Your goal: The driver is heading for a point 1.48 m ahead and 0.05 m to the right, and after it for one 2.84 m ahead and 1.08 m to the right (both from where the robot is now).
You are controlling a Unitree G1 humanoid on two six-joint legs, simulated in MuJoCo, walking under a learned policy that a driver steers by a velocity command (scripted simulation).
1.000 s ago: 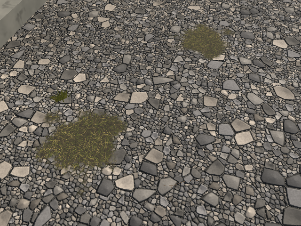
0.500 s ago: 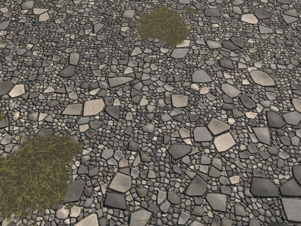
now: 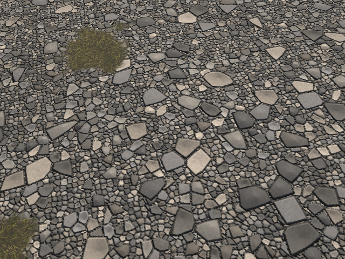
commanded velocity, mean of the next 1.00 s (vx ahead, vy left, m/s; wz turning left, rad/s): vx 0.07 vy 0.00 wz -0.12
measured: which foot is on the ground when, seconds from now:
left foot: up 0.00-0.44, down 0.46-0.78, up 0.80-1.00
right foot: down 0.00-0.46, up 0.48-0.76, down 0.78-1.00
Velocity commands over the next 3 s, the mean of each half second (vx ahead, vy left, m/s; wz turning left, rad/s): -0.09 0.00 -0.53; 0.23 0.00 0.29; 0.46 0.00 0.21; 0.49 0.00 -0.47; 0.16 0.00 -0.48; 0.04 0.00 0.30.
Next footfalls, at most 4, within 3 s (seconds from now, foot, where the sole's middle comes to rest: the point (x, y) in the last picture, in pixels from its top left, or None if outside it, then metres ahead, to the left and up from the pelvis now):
0.46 left None -0.01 0.14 -0.76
0.78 right None -0.06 -0.10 -0.76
1.16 left None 0.27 0.20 -0.76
1.74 right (181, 215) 0.60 0.06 -0.76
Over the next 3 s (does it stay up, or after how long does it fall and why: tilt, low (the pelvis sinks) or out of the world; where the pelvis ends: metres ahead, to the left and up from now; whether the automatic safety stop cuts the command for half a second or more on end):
stays up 0.79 0.16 0.02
